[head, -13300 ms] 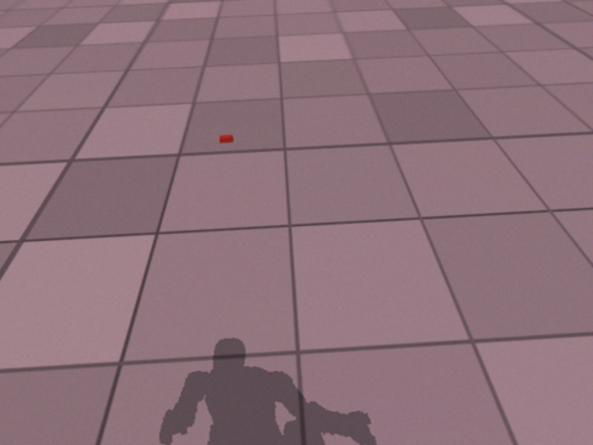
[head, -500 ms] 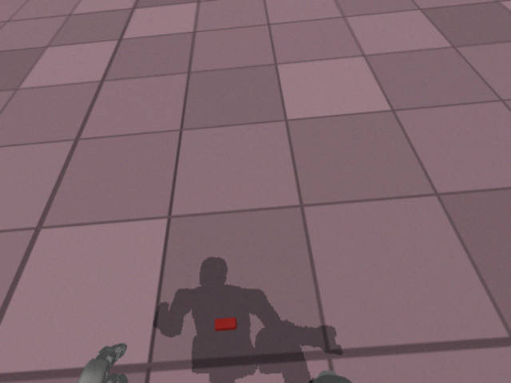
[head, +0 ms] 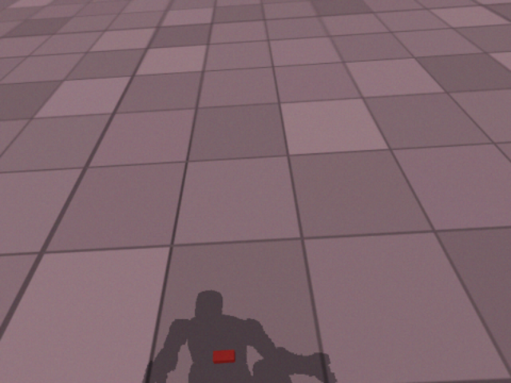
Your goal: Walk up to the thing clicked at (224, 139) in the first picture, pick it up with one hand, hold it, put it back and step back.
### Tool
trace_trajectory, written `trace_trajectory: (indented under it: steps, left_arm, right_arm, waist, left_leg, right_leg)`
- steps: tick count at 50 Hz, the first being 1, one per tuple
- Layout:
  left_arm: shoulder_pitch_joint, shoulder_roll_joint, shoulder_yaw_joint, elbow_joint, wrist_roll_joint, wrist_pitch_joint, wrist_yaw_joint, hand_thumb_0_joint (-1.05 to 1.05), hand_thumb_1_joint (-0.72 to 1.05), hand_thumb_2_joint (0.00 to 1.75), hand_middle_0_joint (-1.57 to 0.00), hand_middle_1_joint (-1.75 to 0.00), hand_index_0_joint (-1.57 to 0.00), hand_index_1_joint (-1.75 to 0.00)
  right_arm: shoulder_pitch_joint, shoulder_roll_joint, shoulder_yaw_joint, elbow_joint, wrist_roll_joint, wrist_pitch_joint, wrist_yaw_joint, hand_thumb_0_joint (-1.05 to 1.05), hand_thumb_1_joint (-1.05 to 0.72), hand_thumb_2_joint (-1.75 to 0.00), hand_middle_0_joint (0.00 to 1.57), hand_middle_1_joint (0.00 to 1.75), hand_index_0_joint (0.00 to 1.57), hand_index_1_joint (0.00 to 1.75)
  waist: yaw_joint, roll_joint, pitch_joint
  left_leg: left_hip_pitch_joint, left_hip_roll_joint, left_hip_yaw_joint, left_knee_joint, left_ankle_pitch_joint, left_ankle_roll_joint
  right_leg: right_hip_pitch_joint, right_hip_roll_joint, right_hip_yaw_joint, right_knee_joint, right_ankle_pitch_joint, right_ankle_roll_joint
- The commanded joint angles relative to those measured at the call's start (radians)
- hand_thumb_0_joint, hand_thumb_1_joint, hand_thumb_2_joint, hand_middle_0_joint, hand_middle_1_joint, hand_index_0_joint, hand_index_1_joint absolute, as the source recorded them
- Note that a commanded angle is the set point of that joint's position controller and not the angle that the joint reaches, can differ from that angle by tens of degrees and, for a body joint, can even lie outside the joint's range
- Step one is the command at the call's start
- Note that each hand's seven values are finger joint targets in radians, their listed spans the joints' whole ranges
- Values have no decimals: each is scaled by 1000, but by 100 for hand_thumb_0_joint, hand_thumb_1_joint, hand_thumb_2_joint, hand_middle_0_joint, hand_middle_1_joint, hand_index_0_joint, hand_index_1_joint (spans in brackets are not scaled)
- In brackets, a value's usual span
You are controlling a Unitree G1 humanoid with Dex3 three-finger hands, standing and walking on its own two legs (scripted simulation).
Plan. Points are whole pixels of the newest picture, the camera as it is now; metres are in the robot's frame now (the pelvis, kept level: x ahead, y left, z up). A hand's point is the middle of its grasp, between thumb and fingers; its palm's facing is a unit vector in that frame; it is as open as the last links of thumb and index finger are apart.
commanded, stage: walk up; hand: left
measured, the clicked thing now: (224, 356) +0.41 +0.19 -0.76
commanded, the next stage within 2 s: stand in 0.54 s
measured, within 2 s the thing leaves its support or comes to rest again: neither
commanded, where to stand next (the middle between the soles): +0.05 -0.02 m, yaw -2 degrees
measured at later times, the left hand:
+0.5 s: hand out of the picture +0.13 +0.25 -0.14, palm faces -0.05 -0.94 -0.35, open 7.4 cm
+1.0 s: hand out of the picture +0.09 +0.24 -0.15, palm faces -0.02 -0.94 -0.35, open 7.4 cm
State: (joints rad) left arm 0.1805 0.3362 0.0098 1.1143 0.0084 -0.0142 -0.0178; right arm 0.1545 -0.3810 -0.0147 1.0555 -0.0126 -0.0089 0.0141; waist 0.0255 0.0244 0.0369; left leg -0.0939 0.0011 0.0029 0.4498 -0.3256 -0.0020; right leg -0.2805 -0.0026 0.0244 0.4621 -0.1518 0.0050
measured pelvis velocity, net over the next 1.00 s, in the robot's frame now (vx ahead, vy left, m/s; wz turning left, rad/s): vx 0.01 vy -0.01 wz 0.00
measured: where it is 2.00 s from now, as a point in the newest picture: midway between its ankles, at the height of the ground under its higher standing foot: outside the picture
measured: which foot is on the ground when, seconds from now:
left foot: down 0.00-1.00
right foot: down 0.00-1.00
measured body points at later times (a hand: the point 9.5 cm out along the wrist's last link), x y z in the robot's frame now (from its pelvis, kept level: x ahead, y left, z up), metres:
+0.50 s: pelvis +0.01 +0.00 +0.00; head +0.03 +0.00 +0.45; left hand +0.13 +0.29 -0.12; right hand +0.07 -0.31 -0.13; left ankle -0.05 +0.12 -0.74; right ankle +0.06 -0.12 -0.74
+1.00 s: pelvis +0.01 -0.01 +0.01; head +0.02 -0.01 +0.46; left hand +0.09 +0.29 -0.12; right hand +0.08 -0.31 -0.13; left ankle -0.05 +0.12 -0.74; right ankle +0.06 -0.12 -0.74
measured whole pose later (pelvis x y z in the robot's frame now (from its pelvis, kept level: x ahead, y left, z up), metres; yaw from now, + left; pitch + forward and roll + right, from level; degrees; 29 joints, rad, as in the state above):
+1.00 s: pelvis +0.01 -0.01 +0.01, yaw +0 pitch -2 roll +0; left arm 0.10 0.34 0.00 1.14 0.00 -0.01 0.00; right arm 0.12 -0.35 -0.02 1.13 -0.01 0.00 0.01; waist 0.00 0.01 0.05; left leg 0.00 0.02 0.00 0.30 -0.26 -0.02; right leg -0.21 0.01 0.02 0.36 -0.11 -0.01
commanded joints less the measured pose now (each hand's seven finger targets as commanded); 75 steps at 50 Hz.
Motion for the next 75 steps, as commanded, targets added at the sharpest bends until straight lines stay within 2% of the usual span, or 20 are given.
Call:
trace_trajectory:
  steps: [1,3,5,9,11,24,26,27,29,31,36,44,49,51,52,61,65,68,73,75]
  left_arm:
    - [-93,234,41,-73,-6,-40,19,0,90,90,-20,-30,-20,-30]
    - [-94,224,40,-70,-7,-39,22,0,90,90,-20,-30,-20,-30]
    - [-91,222,39,-62,-9,-36,25,0,90,90,-20,-30,-20,-30]
    - [-121,218,35,-65,-9,-32,27,0,90,90,-20,-30,-20,-30]
    - [-128,214,35,-63,-11,-28,27,0,90,90,-20,-30,-20,-30]
    - [-164,216,35,-73,-3,-24,30,0,90,90,-20,-30,-20,-30]
    - [-167,218,36,-71,-2,-24,30,0,90,90,-20,-30,-20,-30]
    - [-175,227,30,-62,-4,-20,30,0,90,90,-20,-30,-20,-30]
    - [-171,218,29,-63,-6,-20,29,0,90,90,-20,-30,-20,-30]
    - [-172,220,28,-57,-7,-18,28,0,90,90,-20,-30,-20,-30]
    - [-165,228,27,-48,-6,-17,27,0,90,90,-20,-30,-20,-30]
    - [-155,227,25,-42,-5,-23,28,0,90,90,-20,-30,-20,-30]
    - [-149,237,27,-39,-3,-21,30,0,90,90,-20,-30,-20,-30]
    - [-137,229,24,-37,-4,-21,29,0,90,90,-20,-30,-20,-30]
    - [-137,236,25,-36,-6,-20,29,0,90,90,-20,-30,-20,-30]
    - [-122,232,25,-35,-4,-23,28,0,90,90,-20,-30,-20,-30]
    - [-119,236,26,-34,-4,-21,27,0,90,90,-20,-30,-20,-30]
    - [-125,233,26,-36,-5,-22,26,0,90,90,-20,-30,-20,-30]
    - [-125,234,26,-36,-5,-19,25,0,90,90,-20,-30,-20,-30]
    - [-131,235,28,-37,-5,-19,26,0,90,90,-20,-30,-20,-30]
  right_arm:
    - [-18,-201,-45,-37,5,-25,-15,0,-90,-90,20,30,20,30]
    - [-31,-205,-48,-34,5,-27,-17,0,-90,-90,20,30,20,30]
    - [-53,-203,-49,-34,4,-26,-19,0,-90,-90,20,30,20,30]
    - [-56,-200,-52,-24,5,-22,-22,0,-90,-90,20,30,20,30]
    - [-62,-193,-52,-19,5,-20,-22,0,-90,-90,20,30,20,30]
    - [-71,-194,-56,-21,3,-15,-19,0,-90,-90,20,30,20,30]
    - [-67,-190,-56,-18,2,-13,-19,0,-90,-90,20,30,20,30]
    - [-81,-170,-48,-9,7,-14,-20,0,-90,-90,20,30,20,30]
    - [-85,-187,-48,-3,7,-17,-22,0,-90,-90,20,30,20,30]
    - [-81,-183,-46,5,7,-18,-23,0,-90,-90,20,30,20,30]
    - [-66,-175,-44,25,3,-16,-20,0,-90,-90,20,30,20,30]
    - [-62,-174,-46,29,4,-15,-19,0,-90,-90,20,30,20,30]
    - [-49,-169,-43,29,3,-12,-19,0,-90,-90,20,30,20,30]
    - [-58,-176,-44,26,4,-12,-19,0,-90,-90,20,30,20,30]
    - [-50,-170,-42,31,3,-10,-18,0,-90,-90,20,30,20,30]
    - [-50,-179,-41,22,4,-11,-19,0,-90,-90,20,30,20,30]
    - [-48,-176,-39,21,4,-10,-18,0,-90,-90,20,30,20,30]
    - [-39,-181,-37,21,5,-12,-19,0,-90,-90,20,30,20,30]
    - [-39,-177,-33,21,4,-14,-22,0,-90,-90,20,30,20,30]
    - [-30,-183,-35,19,3,-14,-23,0,-90,-90,20,30,20,30]
  waist:
    - [-26,-66,-70]
    - [-25,-54,-95]
    - [-17,-48,-80]
    - [-24,-33,-77]
    - [-20,-19,-56]
    - [-30,-27,-86]
    - [-30,-35,-84]
    - [-30,-60,-90]
    - [-26,-31,-94]
    - [-30,-23,-89]
    - [-30,-33,-57]
    - [-35,-32,-71]
    - [-39,-49,-53]
    - [-34,-34,-58]
    - [-31,-37,-35]
    - [-27,-26,-44]
    - [-23,-36,-33]
    - [-25,-24,-43]
    - [-22,-28,-32]
    - [-27,-24,-55]
  left_leg:
    - [-31,104,-73,-105,147,49]
    - [-21,120,-72,-117,225,50]
    - [-18,123,-64,-121,253,52]
    - [-3,124,-51,-133,310,43]
    - [-15,125,-53,-153,271,41]
    - [17,122,-25,-161,270,38]
    - [12,114,-25,-162,231,36]
    - [-10,125,-71,-184,261,23]
    - [0,126,-65,-183,305,19]
    - [13,127,-66,-190,296,15]
    - [-15,120,-67,-216,177,16]
    - [12,122,-67,-204,204,16]
    - [9,117,-68,-204,155,17]
    - [23,123,-70,-199,167,20]
    - [2,116,-70,-204,150,18]
    - [-9,120,-74,-201,172,21]
    - [-18,117,-79,-201,140,24]
    - [-27,124,-81,-202,171,23]
    - [-18,124,-82,-209,162,21]
    - [-24,127,-82,-211,186,21]
  right_leg:
    - [104,-117,138,-89,124,-48]
    - [139,-108,105,-59,222,-48]
    - [137,-106,95,-57,247,-42]
    - [145,-107,89,-47,292,-45]
    - [143,-100,90,-52,242,-39]
    - [180,-99,89,-61,271,-40]
    - [173,-98,100,-63,248,-40]
    - [194,-108,101,-80,247,-44]
    - [210,-112,105,-83,294,-40]
    - [200,-113,104,-93,276,-39]
    - [187,-109,108,-133,140,-31]
    - [181,-113,111,-140,192,-33]
    - [158,-113,116,-158,122,-32]
    - [153,-112,115,-152,136,-32]
    - [147,-110,119,-166,97,-30]
    - [169,-113,111,-150,144,-31]
    - [165,-110,110,-160,85,-30]
    - [191,-114,110,-146,137,-33]
    - [166,-112,106,-150,109,-33]
    - [201,-115,104,-134,153,-38]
